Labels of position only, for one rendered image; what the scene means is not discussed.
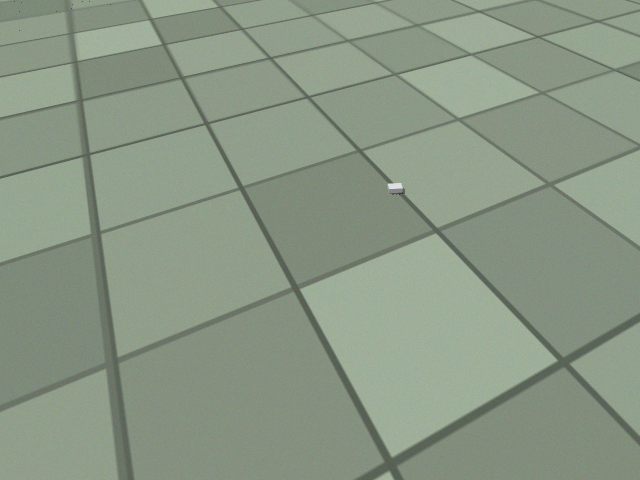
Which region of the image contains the small box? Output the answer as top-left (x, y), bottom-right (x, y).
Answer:
top-left (387, 183), bottom-right (403, 193)

